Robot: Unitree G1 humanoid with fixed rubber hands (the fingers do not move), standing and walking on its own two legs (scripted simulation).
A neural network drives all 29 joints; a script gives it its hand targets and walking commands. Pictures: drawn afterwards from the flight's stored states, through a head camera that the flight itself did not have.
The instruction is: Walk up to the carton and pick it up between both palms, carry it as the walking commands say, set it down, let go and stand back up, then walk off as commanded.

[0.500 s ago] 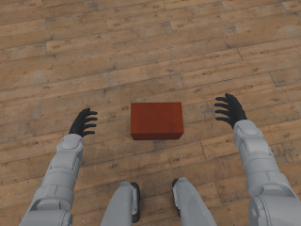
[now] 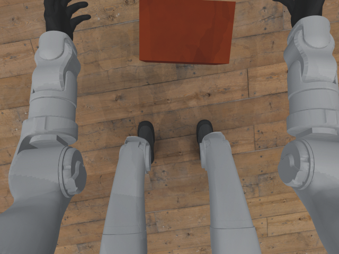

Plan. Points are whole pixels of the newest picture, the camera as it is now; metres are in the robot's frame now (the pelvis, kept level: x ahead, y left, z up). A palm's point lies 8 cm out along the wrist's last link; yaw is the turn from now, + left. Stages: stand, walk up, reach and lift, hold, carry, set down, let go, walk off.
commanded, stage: reach and lift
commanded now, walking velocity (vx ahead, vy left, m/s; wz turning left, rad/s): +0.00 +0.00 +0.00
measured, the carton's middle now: (183, 36) +0.53 -0.06 -0.57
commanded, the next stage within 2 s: none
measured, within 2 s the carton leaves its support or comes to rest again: neither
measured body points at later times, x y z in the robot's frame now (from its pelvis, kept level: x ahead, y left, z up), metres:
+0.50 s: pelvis -0.07 +0.00 -0.17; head +0.30 -0.01 +0.07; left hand +0.53 +0.17 -0.32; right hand +0.50 -0.25 -0.30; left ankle +0.06 +0.12 -0.63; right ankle +0.05 -0.15 -0.63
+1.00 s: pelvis -0.06 +0.00 -0.26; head +0.33 -0.02 -0.06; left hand +0.54 +0.16 -0.46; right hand +0.51 -0.25 -0.45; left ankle +0.06 +0.12 -0.63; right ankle +0.05 -0.15 -0.63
